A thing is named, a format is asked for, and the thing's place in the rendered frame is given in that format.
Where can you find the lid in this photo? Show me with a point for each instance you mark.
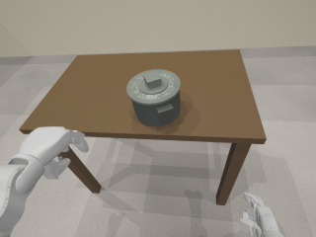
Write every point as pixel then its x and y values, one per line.
pixel 158 94

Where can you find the left robot forearm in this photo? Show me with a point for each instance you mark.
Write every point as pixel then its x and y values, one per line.
pixel 18 178

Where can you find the left robot hand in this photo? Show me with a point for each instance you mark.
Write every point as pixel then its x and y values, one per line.
pixel 47 142

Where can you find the right robot hand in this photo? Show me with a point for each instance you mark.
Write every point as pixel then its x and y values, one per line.
pixel 255 223

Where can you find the pot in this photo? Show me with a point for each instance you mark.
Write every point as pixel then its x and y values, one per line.
pixel 158 115

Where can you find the knob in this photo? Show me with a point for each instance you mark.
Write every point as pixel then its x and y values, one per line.
pixel 152 79

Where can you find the table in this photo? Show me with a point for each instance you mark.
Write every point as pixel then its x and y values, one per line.
pixel 217 104

